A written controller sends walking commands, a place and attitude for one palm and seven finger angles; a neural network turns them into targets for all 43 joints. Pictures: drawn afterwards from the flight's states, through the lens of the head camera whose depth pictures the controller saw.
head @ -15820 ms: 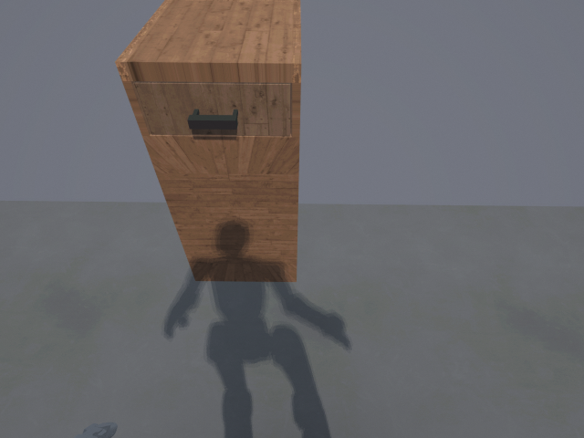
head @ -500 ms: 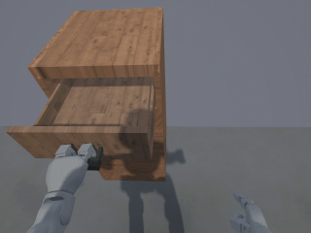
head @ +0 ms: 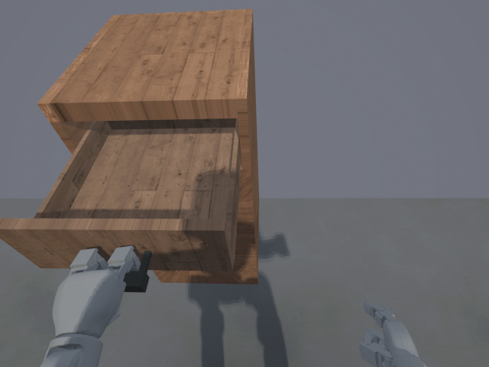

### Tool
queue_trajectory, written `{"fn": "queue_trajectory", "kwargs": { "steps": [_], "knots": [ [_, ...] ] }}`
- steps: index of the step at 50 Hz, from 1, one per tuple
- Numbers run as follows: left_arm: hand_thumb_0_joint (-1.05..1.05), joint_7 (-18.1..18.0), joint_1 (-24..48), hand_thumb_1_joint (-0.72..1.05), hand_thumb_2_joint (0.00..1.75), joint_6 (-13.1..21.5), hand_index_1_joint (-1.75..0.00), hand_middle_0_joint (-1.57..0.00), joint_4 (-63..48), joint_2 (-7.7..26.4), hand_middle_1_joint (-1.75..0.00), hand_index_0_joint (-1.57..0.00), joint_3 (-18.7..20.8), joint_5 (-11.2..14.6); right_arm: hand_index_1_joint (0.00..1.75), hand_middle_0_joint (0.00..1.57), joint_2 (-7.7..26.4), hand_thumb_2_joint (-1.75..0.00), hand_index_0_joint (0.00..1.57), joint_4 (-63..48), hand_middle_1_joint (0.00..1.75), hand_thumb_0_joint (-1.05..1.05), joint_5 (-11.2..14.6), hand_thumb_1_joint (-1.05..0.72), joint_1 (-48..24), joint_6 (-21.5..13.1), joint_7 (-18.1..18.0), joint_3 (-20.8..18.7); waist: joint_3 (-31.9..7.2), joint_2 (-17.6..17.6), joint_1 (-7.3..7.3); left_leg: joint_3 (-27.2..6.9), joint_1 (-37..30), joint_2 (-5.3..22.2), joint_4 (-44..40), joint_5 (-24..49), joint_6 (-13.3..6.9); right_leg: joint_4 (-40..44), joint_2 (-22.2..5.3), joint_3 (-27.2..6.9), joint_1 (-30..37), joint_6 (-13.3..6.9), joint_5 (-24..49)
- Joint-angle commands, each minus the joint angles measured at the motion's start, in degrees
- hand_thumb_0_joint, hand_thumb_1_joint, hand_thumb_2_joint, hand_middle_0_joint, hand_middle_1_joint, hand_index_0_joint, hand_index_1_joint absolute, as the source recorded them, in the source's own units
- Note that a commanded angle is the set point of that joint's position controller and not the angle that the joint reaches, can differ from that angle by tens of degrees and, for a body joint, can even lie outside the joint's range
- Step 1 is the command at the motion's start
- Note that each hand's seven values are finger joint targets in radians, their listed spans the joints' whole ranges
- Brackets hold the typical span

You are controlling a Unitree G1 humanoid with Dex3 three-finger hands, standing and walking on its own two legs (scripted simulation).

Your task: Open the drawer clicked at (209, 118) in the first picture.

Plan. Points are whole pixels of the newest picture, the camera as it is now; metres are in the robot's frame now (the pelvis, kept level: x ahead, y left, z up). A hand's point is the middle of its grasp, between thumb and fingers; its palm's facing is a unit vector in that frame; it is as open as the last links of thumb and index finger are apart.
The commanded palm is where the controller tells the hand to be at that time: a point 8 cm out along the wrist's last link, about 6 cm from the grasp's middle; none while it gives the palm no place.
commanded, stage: pull the drawer open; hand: left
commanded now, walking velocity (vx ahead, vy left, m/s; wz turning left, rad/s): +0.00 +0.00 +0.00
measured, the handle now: (114, 268) +0.25 +0.24 +0.04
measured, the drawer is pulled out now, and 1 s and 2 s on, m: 0.26 0.30 0.30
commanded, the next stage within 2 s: open the thumb to release the handle in 0.54 s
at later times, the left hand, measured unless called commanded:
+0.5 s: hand (101, 337) +0.16 +0.23 +0.02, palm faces -0.01 -0.09 -1.00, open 5.9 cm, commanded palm +0.11 +0.24 +0.07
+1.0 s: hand (100, 333) +0.16 +0.23 +0.02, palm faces +0.03 -0.08 -1.00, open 9.2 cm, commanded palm +0.13 +0.24 +0.07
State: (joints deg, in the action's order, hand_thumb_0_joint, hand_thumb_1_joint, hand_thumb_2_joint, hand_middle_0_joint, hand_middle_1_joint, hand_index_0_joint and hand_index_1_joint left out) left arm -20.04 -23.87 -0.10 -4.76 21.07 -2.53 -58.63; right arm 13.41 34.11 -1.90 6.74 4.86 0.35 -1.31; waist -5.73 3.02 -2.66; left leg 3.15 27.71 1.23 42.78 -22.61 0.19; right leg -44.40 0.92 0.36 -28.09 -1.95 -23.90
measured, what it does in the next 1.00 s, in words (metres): stands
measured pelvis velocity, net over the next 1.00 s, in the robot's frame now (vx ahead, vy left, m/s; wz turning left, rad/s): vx -0.01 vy -0.01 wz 0.01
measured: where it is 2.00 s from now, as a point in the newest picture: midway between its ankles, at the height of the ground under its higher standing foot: outside the picture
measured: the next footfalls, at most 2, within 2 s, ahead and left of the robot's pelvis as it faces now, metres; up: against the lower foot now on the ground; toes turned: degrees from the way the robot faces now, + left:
none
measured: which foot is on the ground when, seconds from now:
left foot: down 0.00-1.00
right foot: down 0.00-1.00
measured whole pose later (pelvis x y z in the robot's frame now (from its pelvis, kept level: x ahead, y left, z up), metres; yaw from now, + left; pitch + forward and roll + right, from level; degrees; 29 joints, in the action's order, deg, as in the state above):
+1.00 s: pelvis -0.01 -0.01 -0.01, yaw +1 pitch +8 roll +1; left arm -22.7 -31.9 0.4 -11.0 21.8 -1.7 -57.6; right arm 12.8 32.8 -2.0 7.6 5.8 0.5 -0.1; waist -6.8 3.5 -4.1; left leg 2.3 31.0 1.2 47.2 -24.1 0.8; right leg -49.5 0.9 1.1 -31.4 -2.6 -26.1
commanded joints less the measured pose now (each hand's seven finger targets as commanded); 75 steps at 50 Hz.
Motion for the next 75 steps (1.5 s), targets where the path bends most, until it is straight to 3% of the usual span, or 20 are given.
{"fn": "queue_trajectory", "kwargs": {
  "steps": [1,9,21,24,27,31,32,33,36,39,42,49,52,55,60,61,62,65,69,75],
  "knots": [
    [0.00,-4.4,-4.5,0.90,0.90,0.5,-1.35,-0.40,-15.8,9.1,-1.35,-0.40,8.4,0.8,0.30,0.20,5.1,-0.90,0.20,-9.8,0.30,0.00,-0.4,-0.90,-7.5,-2.7,0.0,-2.0,-11.6,-1.0,-2.83,-1.4,-7.4,-2.4,-2.2,21.4,-1.4,4.8,0.5,-1.3,4.3,-0.5,25.8],
    [0.00,-5.9,-9.7,0.90,0.90,0.7,-1.35,-0.40,-17.4,10.9,-1.35,-0.40,11.1,1.2,0.30,0.20,5.4,-0.90,0.20,-10.8,0.30,0.00,-0.4,-0.90,-7.5,-2.0,0.4,-1.7,-9.6,-1.9,-2.72,-1.8,-5.4,-2.4,-1.0,18.8,-1.2,4.1,0.7,-2.3,1.8,-0.7,23.2],
    [0.00,-6.4,-16.8,0.90,0.90,0.8,-1.35,-0.40,-20.3,9.6,-1.35,-0.40,9.9,2.2,0.30,0.20,5.2,-0.90,0.20,-12.6,0.30,0.00,-0.5,-0.90,-6.8,-1.9,1.0,-1.2,-8.8,-2.8,-2.82,-2.0,-4.3,-2.3,0.6,16.0,-1.4,3.6,0.4,-2.6,-0.8,-0.4,19.9],
    [0.00,-6.6,-19.0,0.90,0.90,1.0,-1.35,-0.40,-20.3,11.1,-1.35,-0.40,11.9,2.5,0.30,0.20,5.4,-0.90,0.20,-12.9,0.30,0.00,-0.5,-0.90,-6.8,-1.9,0.8,-1.1,-9.6,-2.6,-3.30,-1.9,-3.8,-2.4,0.9,16.5,-1.3,3.7,0.4,-3.7,0.2,-0.5,21.9],
    [0.00,-6.7,-24.7,0.90,0.90,1.1,-1.35,-0.40,-21.5,10.1,-1.35,-0.40,11.2,2.9,0.30,0.20,5.5,-0.90,0.20,-13.6,0.30,0.00,-0.3,-0.90,-7.0,-2.0,1.4,-0.9,-9.7,-0.8,-4.18,-1.6,-3.3,-2.2,1.1,18.5,-1.3,2.8,0.2,-3.5,1.0,-0.3,24.1],
    [0.00,-7.6,-26.6,0.90,0.90,0.9,-1.35,-0.40,-22.7,10.3,-1.35,-0.40,11.6,2.8,0.30,0.20,5.6,-0.90,0.20,-13.7,0.30,0.00,-0.4,-0.90,-6.8,-1.7,2.1,-1.0,-9.6,-0.2,-3.88,-1.7,-3.1,-1.9,1.8,20.5,-1.2,2.0,0.3,-3.9,0.1,-0.4,25.2],
    [0.00,-7.9,-5.3,0.90,0.90,1.2,-1.35,-0.40,-22.8,12.6,-1.35,-0.40,11.8,1.0,0.30,0.20,6.4,-0.90,0.20,-11.1,0.30,0.00,-1.1,-0.90,-6.8,-0.9,1.5,-1.1,-7.6,-1.6,0.90,-2.7,-2.9,-2.5,2.5,16.1,-1.2,2.0,0.3,-3.9,-5.0,-0.5,21.7],
    [0.00,-8.5,-7.4,0.83,0.87,1.8,-1.34,-0.40,-21.3,12.4,-1.34,-0.40,13.9,0.6,0.30,0.20,5.5,-0.90,0.20,-11.9,0.30,0.00,-1.4,-0.90,-6.0,-1.3,0.8,-1.8,-9.2,-0.6,-1.62,-2.3,-3.3,-2.5,2.2,14.7,-1.4,2.3,0.5,-2.8,-3.1,-0.5,19.9],
    [0.00,-8.8,-11.7,0.62,0.78,1.6,-1.32,-0.38,-18.4,9.7,-1.32,-0.38,11.5,1.0,0.30,0.20,5.2,-0.90,0.20,-11.9,0.30,0.00,-0.8,-0.90,-5.3,-1.9,0.8,-2.1,-10.2,-0.2,-1.59,-2.3,-4.4,-2.4,2.3,15.7,-1.3,1.9,0.7,-1.8,-3.8,-0.7,18.7],
    [0.00,-8.4,-8.3,0.41,0.69,0.8,-1.30,-0.36,-18.8,9.8,-1.30,-0.36,10.3,1.1,0.30,0.20,5.4,-0.90,0.20,-11.8,0.30,0.00,-0.7,-0.90,-5.6,-1.8,0.6,-2.1,-11.1,-2.2,-1.09,-2.5,-4.3,-2.4,2.2,15.5,-1.2,2.1,0.6,-1.9,-3.5,-0.6,18.2],
    [0.00,-7.6,-8.5,0.20,0.60,0.0,-1.27,-0.35,-18.3,10.2,-1.27,-0.35,9.7,0.7,0.30,0.20,5.2,-0.90,0.20,-11.6,0.30,0.00,-0.6,-0.90,-6.1,-2.0,0.3,-1.8,-11.5,-3.5,-1.98,-2.2,-4.1,-2.6,1.6,14.4,-1.4,2.8,0.3,-1.9,-2.1,-0.4,18.0],
    [0.00,-4.9,-8.7,-0.29,0.39,-0.4,-1.22,-0.32,-16.0,12.2,-1.22,-0.32,11.3,1.5,0.30,0.20,5.0,-0.90,0.20,-11.1,0.30,0.00,-0.1,-0.90,-7.6,-2.1,-1.0,-0.7,-7.2,-4.7,-2.40,-1.6,-2.8,-3.0,-0.3,12.2,-1.7,6.1,-0.3,-3.6,1.4,0.2,20.0],
    [0.00,-4.3,-5.8,-0.50,0.30,0.7,-1.20,-0.30,-14.6,12.5,-1.20,-0.30,12.0,1.4,0.30,0.20,4.6,-0.90,0.20,-10.2,0.30,0.00,-0.2,-0.90,-7.5,-2.3,-1.5,-0.7,-6.5,-4.0,-2.45,-1.5,-2.8,-3.2,-1.1,10.3,-1.7,7.2,-0.4,-3.5,1.6,0.4,17.0],
    [0.00,-4.0,-6.0,-0.50,0.30,1.8,-1.20,-0.30,-14.3,11.2,-1.20,-0.30,11.1,1.7,0.30,0.20,4.5,-0.90,0.20,-10.1,0.30,0.00,-0.2,-0.90,-7.5,-2.4,-1.4,-0.8,-6.3,-2.7,-2.48,-1.6,-3.7,-3.3,-1.5,10.2,-1.7,7.7,-0.4,-3.3,1.2,0.3,15.8],
    [0.00,-4.5,-2.5,-0.50,0.30,2.6,-1.20,-0.30,-11.9,12.2,-1.20,-0.30,12.1,1.2,0.30,0.20,4.4,-0.90,0.20,-9.5,0.30,0.00,-0.3,-0.90,-7.7,-2.6,-2.0,-1.0,-5.9,-4.4,-2.38,-1.6,-2.9,-3.6,-1.5,8.4,-1.7,9.0,-0.6,-3.7,1.0,0.5,12.8],
    [0.00,-4.5,-1.3,-0.50,0.30,2.9,-1.20,-0.30,-12.2,12.1,-1.20,-0.30,12.0,1.1,0.30,0.20,4.5,-0.90,0.20,-9.4,0.30,0.00,-0.3,-0.90,-7.7,-2.7,-2.0,-1.2,-5.8,-3.0,-2.29,-1.6,-3.1,-3.5,-1.6,8.5,-1.7,8.9,-0.5,-3.7,0.6,0.3,12.7],
    [0.00,-4.5,-2.8,-0.50,0.30,2.7,-1.20,-0.30,-10.7,9.2,-1.20,-0.30,9.3,1.0,0.30,0.20,4.3,-0.90,0.20,-9.3,0.30,0.00,-0.4,-0.90,-7.3,-2.8,-1.7,-1.3,-5.7,-3.2,-2.14,-1.6,-3.4,-3.4,-1.5,9.0,-1.7,8.4,-0.4,-2.7,0.0,0.3,13.2],
    [0.00,-4.9,-0.6,-0.50,0.30,2.6,-1.20,-0.30,-12.5,10.6,-1.20,-0.30,9.8,0.5,0.30,0.20,4.6,-0.90,0.20,-9.4,0.30,0.00,-0.4,-0.90,-7.2,-2.8,-1.5,-1.5,-8.4,-3.0,-2.22,-1.6,-3.9,-3.3,-1.4,10.1,-1.6,7.5,-0.3,-2.5,0.7,0.2,14.4],
    [0.00,-4.8,3.9,-0.50,0.30,1.3,-1.20,-0.30,-10.8,10.6,-1.20,-0.30,8.8,-0.1,0.30,0.20,4.7,-0.90,0.20,-9.0,0.30,0.00,-0.3,-0.90,-7.8,-2.6,-1.9,-1.3,-7.0,-3.5,-1.47,-1.9,-3.8,-3.3,-1.8,8.8,-1.7,8.2,-0.2,-2.4,-0.3,0.3,12.0],
    [0.00,-3.9,7.0,-0.50,0.30,0.6,-1.20,-0.30,-8.5,11.4,-1.20,-0.30,8.6,0.1,0.30,0.20,4.5,-0.90,0.20,-8.2,0.30,0.00,0.0,-0.90,-7.7,-2.8,-2.9,-1.1,-7.5,-4.4,-1.63,-1.7,-3.9,-3.4,-2.3,8.3,-1.9,9.1,-0.5,-2.7,1.2,0.6,11.8]
  ]
}}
